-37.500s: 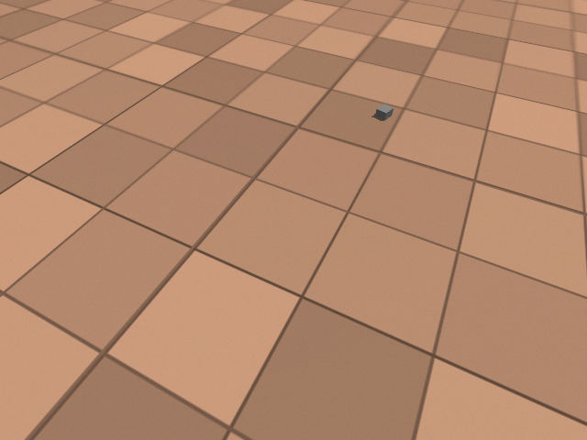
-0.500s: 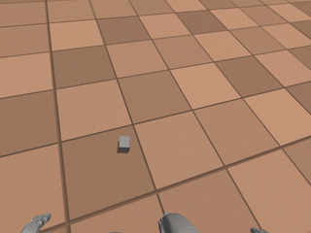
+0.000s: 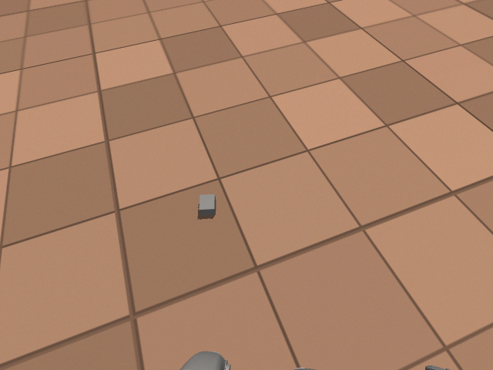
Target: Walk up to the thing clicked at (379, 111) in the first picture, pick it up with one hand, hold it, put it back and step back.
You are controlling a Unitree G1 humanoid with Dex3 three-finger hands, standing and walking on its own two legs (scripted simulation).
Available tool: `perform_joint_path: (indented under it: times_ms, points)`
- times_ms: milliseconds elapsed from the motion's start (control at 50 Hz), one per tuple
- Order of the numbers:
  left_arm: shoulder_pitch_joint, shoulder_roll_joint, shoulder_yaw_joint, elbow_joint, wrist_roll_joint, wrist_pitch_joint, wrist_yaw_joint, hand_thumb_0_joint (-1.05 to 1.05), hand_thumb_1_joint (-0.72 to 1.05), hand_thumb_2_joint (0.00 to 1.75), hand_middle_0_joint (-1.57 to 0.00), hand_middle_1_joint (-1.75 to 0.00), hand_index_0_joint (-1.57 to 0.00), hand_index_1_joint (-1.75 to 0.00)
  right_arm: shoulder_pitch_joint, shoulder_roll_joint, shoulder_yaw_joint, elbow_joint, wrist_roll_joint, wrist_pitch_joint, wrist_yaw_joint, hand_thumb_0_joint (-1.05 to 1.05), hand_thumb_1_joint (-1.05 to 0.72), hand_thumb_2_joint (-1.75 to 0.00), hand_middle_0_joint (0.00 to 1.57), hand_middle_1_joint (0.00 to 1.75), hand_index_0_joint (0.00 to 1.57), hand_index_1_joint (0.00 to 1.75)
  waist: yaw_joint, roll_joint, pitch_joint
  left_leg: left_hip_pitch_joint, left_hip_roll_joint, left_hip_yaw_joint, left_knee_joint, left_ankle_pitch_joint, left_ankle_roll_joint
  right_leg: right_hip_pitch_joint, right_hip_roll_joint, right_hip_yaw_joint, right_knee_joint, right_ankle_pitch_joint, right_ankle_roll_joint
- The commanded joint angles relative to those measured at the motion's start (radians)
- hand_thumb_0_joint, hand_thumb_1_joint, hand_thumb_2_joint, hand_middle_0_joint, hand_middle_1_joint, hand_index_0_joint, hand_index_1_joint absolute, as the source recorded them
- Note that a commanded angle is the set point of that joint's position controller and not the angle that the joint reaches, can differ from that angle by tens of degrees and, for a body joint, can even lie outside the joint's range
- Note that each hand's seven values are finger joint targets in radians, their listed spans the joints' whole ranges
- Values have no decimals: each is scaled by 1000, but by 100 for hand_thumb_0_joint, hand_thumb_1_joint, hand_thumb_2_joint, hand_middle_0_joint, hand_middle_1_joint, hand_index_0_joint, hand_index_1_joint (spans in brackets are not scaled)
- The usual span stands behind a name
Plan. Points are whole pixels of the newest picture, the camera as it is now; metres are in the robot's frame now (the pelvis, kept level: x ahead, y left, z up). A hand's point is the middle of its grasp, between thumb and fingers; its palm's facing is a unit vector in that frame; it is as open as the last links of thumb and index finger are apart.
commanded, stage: step back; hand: left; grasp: from above
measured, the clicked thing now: (207, 204) +0.88 +0.22 -0.74
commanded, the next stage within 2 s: stand in 1.58 s
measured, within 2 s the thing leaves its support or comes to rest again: neither
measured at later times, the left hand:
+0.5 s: hand out of the picture -0.09 +0.23 -0.16, palm faces -0.01 -0.92 -0.39, open 7.4 cm
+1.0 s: hand out of the picture -0.12 +0.25 -0.14, palm faces +0.05 -0.92 -0.40, open 7.4 cm
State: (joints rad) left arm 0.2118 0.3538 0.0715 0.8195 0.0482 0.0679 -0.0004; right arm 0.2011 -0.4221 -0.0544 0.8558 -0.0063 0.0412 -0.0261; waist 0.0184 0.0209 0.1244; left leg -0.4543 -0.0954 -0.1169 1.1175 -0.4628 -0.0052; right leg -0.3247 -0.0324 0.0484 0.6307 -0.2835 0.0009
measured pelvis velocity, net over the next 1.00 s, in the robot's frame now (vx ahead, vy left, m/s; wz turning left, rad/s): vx -0.18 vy -0.04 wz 0.06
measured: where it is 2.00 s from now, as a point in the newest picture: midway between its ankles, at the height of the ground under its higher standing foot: outside the picture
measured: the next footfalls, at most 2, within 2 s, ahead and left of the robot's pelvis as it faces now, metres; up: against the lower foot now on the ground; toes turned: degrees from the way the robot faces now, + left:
left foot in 0.12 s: -0.03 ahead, +0.11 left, +0.00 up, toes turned +2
right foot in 0.46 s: -0.15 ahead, -0.18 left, +0.00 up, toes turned +3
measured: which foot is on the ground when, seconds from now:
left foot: up 0.00-0.10, down 0.12-0.50, up 0.52-0.74, down 0.76-1.00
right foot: down 0.00-0.14, up 0.16-0.44, down 0.46-0.80, up 0.82-1.00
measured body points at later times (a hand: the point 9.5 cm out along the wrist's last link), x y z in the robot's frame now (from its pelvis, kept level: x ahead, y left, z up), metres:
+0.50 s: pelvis -0.17 -0.04 -0.01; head -0.13 -0.04 +0.43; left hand -0.09 +0.28 -0.13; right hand -0.02 -0.36 -0.12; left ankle -0.08 +0.11 -0.72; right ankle -0.19 -0.18 -0.73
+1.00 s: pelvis -0.18 -0.04 +0.00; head -0.17 -0.03 +0.45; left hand -0.12 +0.30 -0.11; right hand -0.13 -0.34 -0.12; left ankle -0.20 +0.10 -0.73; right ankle -0.13 -0.16 -0.71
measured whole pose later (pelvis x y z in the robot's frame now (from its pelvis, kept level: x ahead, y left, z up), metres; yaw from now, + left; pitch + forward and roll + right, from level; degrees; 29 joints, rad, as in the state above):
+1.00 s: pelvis -0.18 -0.04 +0.00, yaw +4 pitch -3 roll +0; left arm 0.19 0.42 0.07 0.97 0.02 0.00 -0.02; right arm 0.27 -0.35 -0.05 0.98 -0.04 -0.03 0.03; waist -0.01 -0.02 0.08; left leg -0.17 0.00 -0.05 0.54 -0.32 -0.01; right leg -0.36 -0.03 -0.01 0.75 -0.42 -0.02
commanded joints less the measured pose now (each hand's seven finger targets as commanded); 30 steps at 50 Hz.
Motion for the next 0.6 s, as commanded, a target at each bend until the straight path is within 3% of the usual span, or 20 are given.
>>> perform_joint_path:
  times_ms: [0, 40, 80, 100, 120, 140, 160, 180, 200, 220, 260, 340, 420, 440, 460, 480, 500, 540, 560, 580]
  points:
    - [-47, 249, 80, -125, 5, -34, 37, 0, 90, 90, -20, -30, -20, -30, -17, -128, -33, -90, -8, -41, -16, 0, -90, -90, 20, 30, 20, 30, 29, -245, -139, -52, 51, 52, -267, -77, -15, 256, -193, 156, -122, 409, -201]
    - [-68, 251, 78, -141, -9, -25, 40, 0, 90, 90, -20, -30, -20, -30, 57, -123, -37, -72, -17, -50, -15, 0, -90, -90, 20, 30, 20, 30, 0, -249, -209, 34, 99, 69, -543, 24, 11, 324, -213, 166, -17, 498, -186]
    - [-82, 236, 62, -149, -24, -6, 29, 0, 90, 90, -20, -30, -20, -30, 106, -134, -53, -38, -25, -54, -14, 0, -90, -90, 20, 30, 20, 30, -17, -162, -226, 205, 70, 110, -774, 320, 18, 211, -147, 96, 90, 407, -126]
    - [-55, 199, 51, -157, -28, 0, 25, 0, 90, 90, -20, -30, -20, -30, 95, -188, -70, -42, -38, -53, -15, 0, -90, -90, 20, 30, 20, 30, 4, -42, -235, 330, 190, -72, -759, 454, 56, 29, -83, 67, 168, 222, -78]
    - [-26, 159, 40, -158, -37, 0, 24, 0, 90, 90, -20, -30, -20, -30, 36, -287, -87, -60, -44, -46, -12, 0, -90, -90, 20, 30, 20, 30, 26, 189, -208, 410, 393, -339, -755, 638, 155, -226, 88, -30, 345, -218, -31]
    - [-110, 213, 58, -168, -29, -1, 39, 0, 90, 90, -20, -30, -20, -30, 29, -365, -96, -84, -37, -45, -8, 0, -90, -90, 20, 30, 20, 30, -48, 212, -193, 212, 527, -447, -754, 642, 310, -153, 88, 77, 483, -397, -14]
    - [-141, 249, 66, -156, -28, -1, 40, 0, 90, 90, -20, -30, -20, -30, -28, -351, -97, -90, -35, -54, -18, 0, -90, -90, 20, 30, 20, 30, -37, 209, -138, 102, 563, -484, -782, 597, 340, -108, 50, 155, 602, -364, -18]
    - [-150, 256, 73, -136, -29, 1, 32, 0, 90, 90, -20, -30, -20, -30, -39, -290, -78, -86, -37, -54, -19, 0, -90, -90, 20, 30, 20, 30, -36, 112, -135, 109, 462, -306, -737, 655, 301, -93, 92, 166, 635, -328, -17]
    - [-101, 228, 70, -115, -41, 2, 27, 0, 90, 90, -20, -30, -20, -30, -82, -236, -59, -91, -44, -53, -20, 0, -90, -90, 20, 30, 20, 30, 9, 96, -132, 177, 368, -166, -688, 734, 251, -139, 115, 179, 670, -266, -20]
    - [-46, 219, 64, -102, -43, 1, 26, 0, 90, 90, -20, -30, -20, -30, -103, -208, -53, -98, -40, -50, -23, 0, -90, -90, 20, 30, 20, 30, 34, 93, -128, 199, 329, -92, -672, 732, 217, -178, 133, 161, 680, -224, -22]
    - [-21, 229, 69, -82, -34, -2, 22, 0, 90, 90, -20, -30, -20, -30, -84, -199, -54, -95, -33, -44, -15, 0, -90, -90, 20, 30, 20, 30, 18, 98, -126, 219, 327, -92, -667, 652, 229, -155, 133, 113, 637, -221, 5]
    - [-59, 201, 48, -78, -28, -49, 15, 0, 90, 90, -20, -30, -20, -30, -18, -194, -60, -76, -32, -39, -6, 0, -90, -90, 20, 30, 20, 30, -44, 171, -181, 375, 319, -75, -637, 444, 234, -104, 47, 33, 192, -224, 25]
    - [81, 199, 55, 53, -21, -85, 21, 0, 90, 90, -20, -30, -20, -30, -74, -213, -58, -66, -26, -6, 12, 0, -90, -90, 20, 30, 20, 30, 4, 169, -203, 186, 259, 1, -503, 253, 165, 209, 73, -72, -281, -15, -14]
    - [90, 244, 67, 73, -8, -92, 24, 0, 90, 90, -20, -30, -20, -30, -55, -157, -42, -66, -23, -3, 13, 0, -90, -90, 20, 30, 20, 30, 5, 53, -186, 54, 204, 26, -394, 139, 118, 271, 34, 61, -271, -33, -32]
    - [77, 316, 82, 60, 9, -97, 24, 0, 90, 90, -20, -30, -20, -30, -59, -101, -24, -92, -15, -6, 14, 0, -90, -90, 20, 30, 20, 30, 9, -185, -135, -174, 77, 42, -277, -74, 47, 256, -144, 376, -317, -221, -95]
    - [-8, 407, 98, 15, 4, -93, 26, 0, 90, 90, -20, -30, -20, -30, -128, -142, -42, -105, -19, -6, 3, 0, -90, -90, 20, 30, 20, 30, 45, -194, -85, -65, 87, -52, -195, -118, 7, -59, -349, 549, -397, -437, -234]
    - [-106, 415, 94, -6, 6, -91, 27, 0, 90, 90, -20, -30, -20, -30, -121, -198, -66, -71, -16, -9, 4, 0, -90, -90, 20, 30, 20, 30, 23, -215, -7, 45, 113, -69, -113, -85, -1, -241, -379, 597, -427, -507, -265]
    - [-153, 307, 66, -12, 1, -105, 26, 0, 90, 90, -20, -30, -20, -30, -85, -189, -57, -25, -4, -17, 18, 0, -90, -90, 20, 30, 20, 30, -23, -103, 22, 43, 83, -52, -118, 12, 7, -149, -234, 321, -331, -265, -194]
    - [-140, 282, 66, 7, -8, -109, 26, 0, 90, 90, -20, -30, -20, -30, -51, -161, -47, -8, -3, -21, 19, 0, -90, -90, 20, 30, 20, 30, -27, -119, -6, 0, 55, -40, -119, 45, 0, -50, -179, 231, -289, -174, -165]
    - [-90, 278, 67, 25, -7, -111, 24, 0, 90, 90, -20, -30, -20, -30, -62, -142, -41, -11, -11, -26, 20, 0, -90, -90, 20, 30, 20, 30, -3, -149, -29, -1, 57, -41, -138, 45, -4, -21, -164, 230, -289, -198, -158]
